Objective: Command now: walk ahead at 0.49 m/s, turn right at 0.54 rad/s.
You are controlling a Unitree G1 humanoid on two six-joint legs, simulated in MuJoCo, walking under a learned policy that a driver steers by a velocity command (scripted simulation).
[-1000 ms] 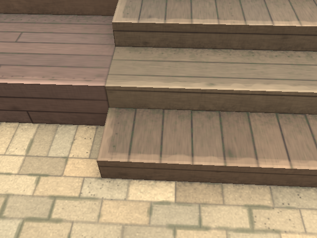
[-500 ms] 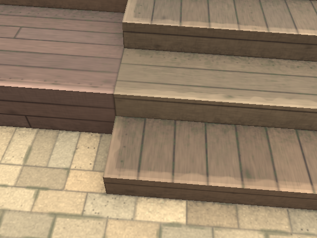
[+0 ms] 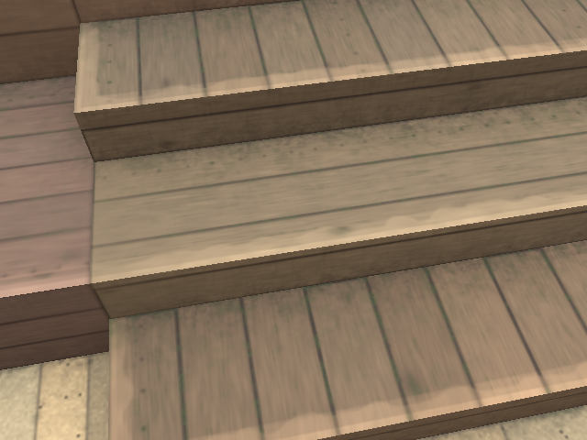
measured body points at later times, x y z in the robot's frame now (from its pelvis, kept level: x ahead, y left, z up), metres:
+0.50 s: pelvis +0.26 +0.03 +0.03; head +0.31 +0.01 +0.48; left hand +0.25 +0.31 -0.10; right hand +0.49 -0.20 -0.02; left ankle +0.46 +0.09 -0.52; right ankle +0.08 -0.03 -0.71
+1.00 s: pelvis +0.43 +0.04 +0.17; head +0.46 +0.05 +0.62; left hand +0.65 +0.17 +0.05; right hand +0.30 -0.16 +0.03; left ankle +0.49 +0.09 -0.57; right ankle +0.47 -0.14 -0.45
